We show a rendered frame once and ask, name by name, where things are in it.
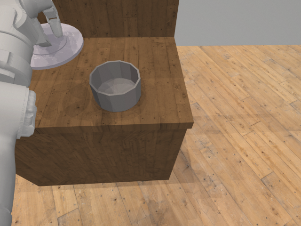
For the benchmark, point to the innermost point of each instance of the robot left forearm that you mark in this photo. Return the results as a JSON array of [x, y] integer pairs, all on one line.
[[18, 35]]

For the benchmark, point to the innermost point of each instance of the robot left upper arm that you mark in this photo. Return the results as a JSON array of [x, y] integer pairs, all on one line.
[[17, 119]]

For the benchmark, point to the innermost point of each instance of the table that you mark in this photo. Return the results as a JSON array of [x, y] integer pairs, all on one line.
[[75, 141]]

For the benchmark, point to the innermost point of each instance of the knob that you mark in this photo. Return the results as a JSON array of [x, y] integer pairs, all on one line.
[[48, 32]]

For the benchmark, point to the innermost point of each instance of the robot left hand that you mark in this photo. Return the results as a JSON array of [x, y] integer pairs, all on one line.
[[50, 11]]

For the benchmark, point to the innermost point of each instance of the lid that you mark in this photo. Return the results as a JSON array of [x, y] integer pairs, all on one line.
[[63, 50]]

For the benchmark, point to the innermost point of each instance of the pot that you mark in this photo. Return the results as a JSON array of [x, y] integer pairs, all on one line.
[[116, 85]]

